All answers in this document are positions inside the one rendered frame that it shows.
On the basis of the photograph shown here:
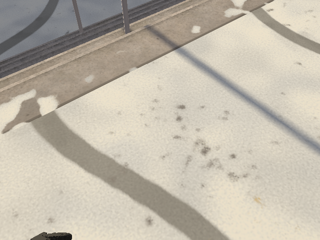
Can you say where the stairs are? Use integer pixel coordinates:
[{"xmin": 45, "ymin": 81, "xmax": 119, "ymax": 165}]
[{"xmin": 0, "ymin": 0, "xmax": 204, "ymax": 89}]

